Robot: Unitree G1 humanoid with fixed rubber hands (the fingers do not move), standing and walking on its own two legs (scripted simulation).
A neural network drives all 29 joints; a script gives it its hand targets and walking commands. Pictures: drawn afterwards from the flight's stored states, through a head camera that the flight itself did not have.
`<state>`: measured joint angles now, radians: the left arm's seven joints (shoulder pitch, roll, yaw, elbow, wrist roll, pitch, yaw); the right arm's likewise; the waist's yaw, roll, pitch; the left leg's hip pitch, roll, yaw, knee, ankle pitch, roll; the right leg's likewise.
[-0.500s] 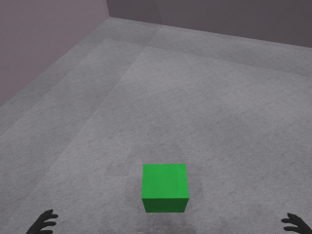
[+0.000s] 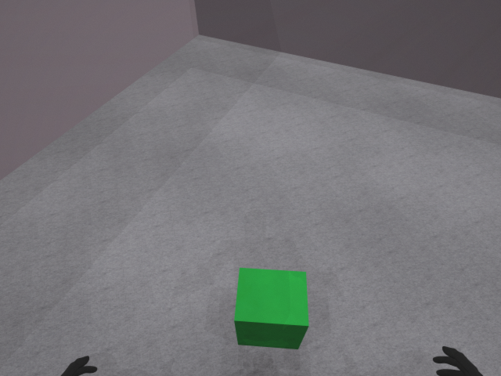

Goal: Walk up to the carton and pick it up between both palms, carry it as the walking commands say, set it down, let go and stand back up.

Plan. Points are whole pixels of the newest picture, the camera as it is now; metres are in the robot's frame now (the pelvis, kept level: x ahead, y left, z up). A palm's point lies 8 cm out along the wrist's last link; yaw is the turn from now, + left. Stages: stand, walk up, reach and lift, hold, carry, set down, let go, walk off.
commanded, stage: walk up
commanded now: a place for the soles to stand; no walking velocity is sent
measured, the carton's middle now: (270, 310) +0.43 -0.02 -0.62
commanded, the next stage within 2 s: reach and lift in 0.62 s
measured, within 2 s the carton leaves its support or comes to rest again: neither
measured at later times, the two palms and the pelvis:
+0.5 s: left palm out of the picture +0.11 +0.34 -0.09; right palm out of the picture +0.14 -0.32 -0.08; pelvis +0.00 +0.00 +0.00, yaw +1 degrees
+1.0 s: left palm (115, 330) +0.22 +0.28 -0.10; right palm (451, 351) +0.20 -0.31 -0.11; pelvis +0.01 -0.02 -0.03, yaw -8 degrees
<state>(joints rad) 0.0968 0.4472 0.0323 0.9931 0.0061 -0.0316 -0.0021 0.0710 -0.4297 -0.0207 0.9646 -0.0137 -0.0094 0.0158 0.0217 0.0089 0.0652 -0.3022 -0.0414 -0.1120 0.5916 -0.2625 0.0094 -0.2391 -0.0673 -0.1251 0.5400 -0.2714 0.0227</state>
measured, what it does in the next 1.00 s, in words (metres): stands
